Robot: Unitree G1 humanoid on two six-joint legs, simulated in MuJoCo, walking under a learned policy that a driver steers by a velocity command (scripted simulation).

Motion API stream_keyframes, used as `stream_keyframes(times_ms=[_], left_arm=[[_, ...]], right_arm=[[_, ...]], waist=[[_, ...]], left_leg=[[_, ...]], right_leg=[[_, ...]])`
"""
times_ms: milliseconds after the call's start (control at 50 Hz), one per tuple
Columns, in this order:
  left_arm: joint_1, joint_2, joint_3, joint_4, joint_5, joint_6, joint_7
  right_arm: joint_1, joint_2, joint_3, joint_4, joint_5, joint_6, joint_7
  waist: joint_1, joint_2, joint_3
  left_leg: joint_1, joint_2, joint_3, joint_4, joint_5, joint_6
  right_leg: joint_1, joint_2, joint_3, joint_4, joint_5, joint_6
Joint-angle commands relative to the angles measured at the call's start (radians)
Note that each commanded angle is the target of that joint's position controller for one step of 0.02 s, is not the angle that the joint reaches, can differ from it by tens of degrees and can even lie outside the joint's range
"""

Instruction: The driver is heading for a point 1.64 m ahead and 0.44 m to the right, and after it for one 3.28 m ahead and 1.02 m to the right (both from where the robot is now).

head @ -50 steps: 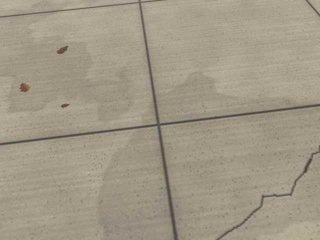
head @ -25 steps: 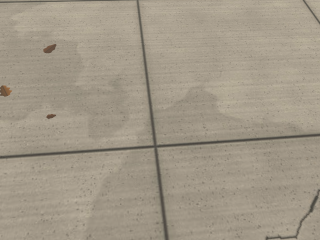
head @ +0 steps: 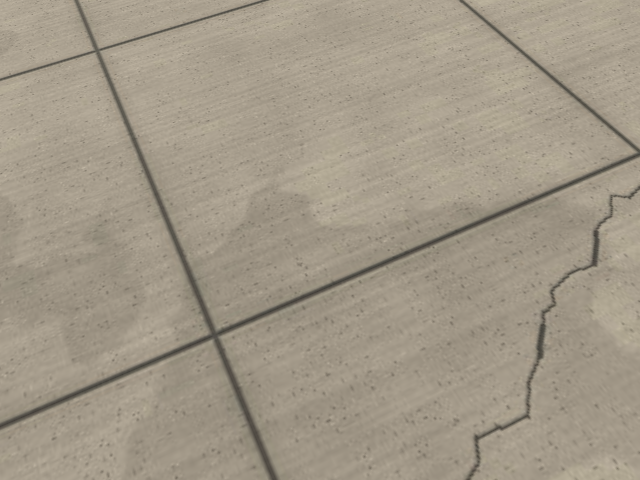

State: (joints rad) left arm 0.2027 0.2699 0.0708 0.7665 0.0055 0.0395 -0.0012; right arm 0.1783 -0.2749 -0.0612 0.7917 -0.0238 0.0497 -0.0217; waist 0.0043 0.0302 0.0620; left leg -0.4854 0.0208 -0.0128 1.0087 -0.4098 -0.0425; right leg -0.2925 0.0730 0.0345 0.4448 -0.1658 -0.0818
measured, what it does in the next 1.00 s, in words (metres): walks ahead, turning right: left foot, then right foot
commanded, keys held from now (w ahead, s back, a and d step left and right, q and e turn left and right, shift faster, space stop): e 0.44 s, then w+e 0.34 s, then w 0.04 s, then no key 0.18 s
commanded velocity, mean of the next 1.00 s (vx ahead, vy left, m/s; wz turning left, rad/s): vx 0.15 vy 0.00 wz -0.55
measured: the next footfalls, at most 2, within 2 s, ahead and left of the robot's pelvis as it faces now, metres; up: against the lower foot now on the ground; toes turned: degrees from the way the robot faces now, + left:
left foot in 0.24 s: +0.05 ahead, +0.12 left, +0.00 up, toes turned -13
right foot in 0.72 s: -0.02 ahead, -0.09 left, +0.00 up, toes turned -28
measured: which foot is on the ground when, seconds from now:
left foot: up 0.00-0.22, down 0.24-0.70, up 0.72-1.00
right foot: down 0.00-0.24, up 0.26-0.70, down 0.72-1.00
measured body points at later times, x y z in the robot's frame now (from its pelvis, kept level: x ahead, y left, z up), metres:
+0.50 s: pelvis -0.01 +0.04 +0.00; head +0.03 +0.06 +0.45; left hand +0.17 +0.28 -0.13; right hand +0.03 -0.26 -0.09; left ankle +0.02 +0.13 -0.74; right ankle -0.08 -0.07 -0.67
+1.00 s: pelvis +0.08 -0.06 +0.00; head +0.09 -0.10 +0.45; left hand +0.24 +0.15 -0.12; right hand +0.04 -0.35 -0.13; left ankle +0.25 -0.01 -0.69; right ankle -0.05 -0.07 -0.74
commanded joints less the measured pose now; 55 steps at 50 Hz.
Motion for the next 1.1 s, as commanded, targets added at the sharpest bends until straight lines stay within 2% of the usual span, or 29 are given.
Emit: stream_keyframes(times_ms=[20,80,160,220,240,260,280,300,320,340,380,440,480,520,580,640,680,700,720,740,760,780,800,840,880,900,1020,1060,1100], left_arm=[[0.032,0.161,0.042,-0.051,0.005,-0.010,0.002],[0.035,0.172,0.047,-0.053,0.012,-0.003,-0.002],[0.006,0.181,0.053,-0.059,0.017,0.004,-0.012],[-0.052,0.174,0.052,-0.065,0.003,0.011,-0.015],[-0.055,0.147,0.045,-0.071,-0.007,0.009,-0.010],[-0.028,0.073,0.028,-0.091,-0.018,0.004,-0.007],[-0.014,0.125,0.041,-0.080,0.012,0.004,0.002],[-0.009,0.169,0.054,-0.068,0.030,0.006,-0.001],[0.018,0.162,0.058,-0.046,0.027,0.011,-0.009],[0.049,0.155,0.058,-0.029,0.023,0.018,-0.018],[0.063,0.142,0.052,-0.019,0.016,0.027,-0.036],[-0.014,0.121,0.039,-0.047,0.008,0.034,-0.043],[-0.057,0.117,0.031,-0.066,0.014,0.038,-0.053],[-0.103,0.121,0.027,-0.088,0.020,0.039,-0.069],[-0.140,0.110,0.016,-0.108,0.019,0.030,-0.085],[-0.129,0.101,0.007,-0.111,0.012,0.011,-0.086],[-0.023,0.089,0.004,-0.073,0.020,-0.005,-0.080],[0.093,0.110,0.013,-0.022,0.028,-0.016,-0.070],[0.237,0.185,0.036,0.024,0.038,-0.029,-0.056],[0.294,0.319,0.060,-0.003,0.013,-0.038,-0.047],[0.241,0.256,0.046,-0.006,0.010,-0.037,-0.035],[0.172,0.213,0.028,-0.019,0.007,-0.038,-0.025],[0.122,0.178,0.015,-0.025,0.010,-0.047,-0.018],[0.081,0.144,-0.001,-0.031,0.008,-0.070,-0.007],[0.106,0.148,-0.003,-0.008,-0.001,-0.089,-0.009],[0.123,0.151,-0.003,0.004,-0.003,-0.092,-0.008],[0.203,0.127,-0.019,0.071,0.005,-0.077,0.013],[0.195,0.130,-0.021,0.086,0.008,-0.077,0.020],[0.155,0.147,-0.018,0.091,0.004,-0.082,0.028]], right_arm=[[0.014,-0.063,-0.013,-0.060,0.003,0.000,-0.006],[-0.013,-0.066,-0.010,-0.079,0.007,-0.004,-0.009],[0.006,-0.071,-0.008,-0.092,0.018,-0.018,-0.015],[0.100,-0.065,-0.005,-0.078,0.022,-0.035,-0.025],[0.129,-0.103,-0.014,-0.073,0.013,-0.043,-0.034],[0.108,-0.208,-0.033,-0.093,-0.005,-0.044,-0.040],[0.031,-0.246,-0.043,-0.114,-0.012,-0.038,-0.031],[0.012,-0.175,-0.025,-0.128,-0.011,-0.038,-0.025],[-0.040,-0.121,-0.009,-0.135,-0.002,-0.040,-0.021],[-0.079,-0.103,-0.003,-0.147,0.000,-0.040,-0.020],[-0.067,-0.102,-0.003,-0.152,0.000,-0.042,-0.024],[0.032,-0.120,-0.012,-0.126,0.000,-0.043,-0.024],[0.094,-0.142,-0.024,-0.108,-0.004,-0.044,-0.018],[0.103,-0.164,-0.033,-0.100,-0.008,-0.047,-0.009],[0.102,-0.189,-0.045,-0.089,-0.014,-0.057,0.004],[0.090,-0.204,-0.053,-0.079,-0.014,-0.064,0.017],[0.049,-0.202,-0.055,-0.078,0.003,-0.059,0.020],[0.039,-0.175,-0.047,-0.079,0.004,-0.057,0.019],[0.026,-0.101,-0.023,-0.097,-0.005,-0.055,0.026],[-0.081,-0.058,-0.008,-0.191,-0.023,-0.058,0.036],[-0.111,-0.127,-0.021,-0.186,-0.039,-0.062,0.042],[-0.072,-0.143,-0.026,-0.167,-0.013,-0.075,0.058],[-0.019,-0.151,-0.026,-0.133,-0.003,-0.088,0.068],[0.042,-0.149,-0.024,-0.084,-0.025,-0.085,0.071],[0.065,-0.122,-0.017,-0.071,-0.024,-0.074,0.067],[0.057,-0.110,-0.013,-0.073,-0.019,-0.071,0.064],[-0.092,-0.053,0.020,-0.108,-0.005,-0.068,0.058],[-0.058,-0.060,0.021,-0.091,-0.002,-0.075,0.048],[0.076,-0.092,0.009,-0.040,-0.004,-0.085,0.031]], waist=[[0.013,-0.133,-0.118],[0.028,-0.145,-0.109],[0.022,-0.157,-0.120],[-0.037,-0.151,-0.120],[-0.048,-0.092,-0.116],[-0.019,0.133,-0.114],[-0.008,0.201,-0.063],[0.010,0.104,-0.049],[0.043,0.061,-0.037],[0.061,0.068,-0.036],[0.042,0.112,-0.055],[-0.021,0.105,-0.068],[-0.061,0.126,-0.085],[-0.078,0.148,-0.059],[-0.079,0.133,-0.028],[-0.057,0.122,-0.019],[0.015,0.086,-0.024],[0.061,0.024,-0.052],[0.122,-0.213,-0.093],[0.152,-0.377,-0.044],[0.138,-0.186,0.036],[0.078,-0.168,0.064],[0.035,-0.148,0.067],[-0.002,-0.138,0.038],[-0.021,-0.106,-0.006],[-0.020,-0.100,-0.019],[0.044,-0.131,0.005],[0.031,-0.136,-0.012],[-0.031,-0.131,-0.058]], left_leg=[[-0.050,-0.008,-0.020,-0.069,0.004,-0.006],[-0.007,-0.025,-0.027,-0.157,0.000,0.001],[0.104,-0.062,-0.026,-0.282,-0.016,0.023],[0.292,-0.085,-0.018,-0.557,0.089,0.054],[0.383,-0.005,-0.088,-0.701,0.105,0.074],[0.457,0.256,-0.358,-0.814,0.025,0.152],[0.316,0.387,-0.478,-0.833,0.142,0.257],[0.257,0.365,-0.413,-0.799,0.264,0.283],[0.235,0.298,-0.303,-0.774,0.329,0.260],[0.253,0.236,-0.207,-0.756,0.373,0.229],[0.335,0.191,-0.110,-0.720,0.500,0.220],[0.460,0.219,-0.083,-0.687,0.585,0.243],[0.509,0.244,-0.102,-0.737,0.293,0.245],[0.494,0.263,-0.125,-0.798,0.031,0.239],[0.441,0.282,-0.094,-0.828,-0.070,0.225],[0.355,0.284,-0.033,-0.818,-0.055,0.208],[0.240,0.253,0.049,-0.727,-0.067,0.178],[0.127,0.209,0.112,-0.595,-0.094,0.148],[-0.052,0.117,0.237,-0.249,-0.140,0.100],[-0.377,-0.046,0.167,-0.026,-0.259,0.061],[-0.419,0.028,0.012,0.053,-0.158,0.064],[-0.378,0.057,-0.001,0.045,-0.029,0.064],[-0.323,0.074,0.002,0.012,0.065,0.056],[-0.228,0.073,0.031,-0.009,0.164,0.029],[-0.169,0.050,0.057,-0.004,0.188,0.010],[-0.154,0.042,0.066,-0.013,0.197,0.005],[-0.066,-0.010,0.109,-0.299,0.313,0.041],[0.027,-0.035,0.106,-0.366,0.321,0.074],[0.167,-0.064,0.088,-0.439,0.310,0.113]], right_leg=[[0.157,-0.247,0.295,-0.130,0.206,-0.167],[0.125,-0.240,0.348,-0.132,0.107,-0.169],[0.085,-0.226,0.419,-0.108,0.144,-0.147],[0.008,-0.173,0.443,-0.066,0.115,-0.075],[-0.072,-0.116,0.405,-0.012,-0.012,-0.016],[-0.225,0.020,0.233,0.188,-0.252,0.051],[-0.272,0.097,0.070,0.408,-0.395,0.070],[-0.224,0.035,0.096,0.557,-0.372,0.073],[-0.204,0.027,0.092,0.630,-0.316,0.077],[-0.207,0.021,0.076,0.685,-0.265,0.088],[-0.245,0.011,0.042,0.716,-0.238,0.118],[-0.287,-0.011,0.013,0.630,-0.248,0.150],[-0.292,-0.038,-0.004,0.542,-0.246,0.143],[-0.275,-0.057,-0.025,0.458,-0.254,0.132],[-0.195,-0.070,-0.067,0.331,-0.287,0.097],[-0.048,-0.059,-0.116,0.193,-0.291,0.044],[0.145,-0.032,-0.152,0.022,-0.178,0.010],[0.310,-0.005,-0.137,-0.031,-0.181,-0.006],[0.470,-0.171,0.133,-0.165,-0.390,-0.050],[0.506,-0.435,0.680,-0.312,-0.621,-0.187],[0.427,-0.437,0.635,-0.319,-0.578,-0.223],[0.365,-0.380,0.531,-0.309,-0.502,-0.204],[0.337,-0.315,0.424,-0.314,-0.357,-0.171],[0.316,-0.240,0.275,-0.297,0.039,-0.138],[0.310,-0.225,0.174,-0.222,0.530,-0.132],[0.307,-0.218,0.140,-0.195,0.669,-0.127],[0.290,-0.191,0.082,-0.129,0.802,-0.076],[0.291,-0.202,0.097,-0.081,0.860,-0.056],[0.305,-0.208,0.123,0.032,0.949,-0.032]])
Keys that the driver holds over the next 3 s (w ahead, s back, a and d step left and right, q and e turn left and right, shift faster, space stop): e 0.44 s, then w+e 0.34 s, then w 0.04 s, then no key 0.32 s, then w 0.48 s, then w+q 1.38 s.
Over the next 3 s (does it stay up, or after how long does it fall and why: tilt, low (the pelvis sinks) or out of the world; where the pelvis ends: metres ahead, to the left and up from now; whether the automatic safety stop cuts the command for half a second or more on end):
stays up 0.90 -0.44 0.00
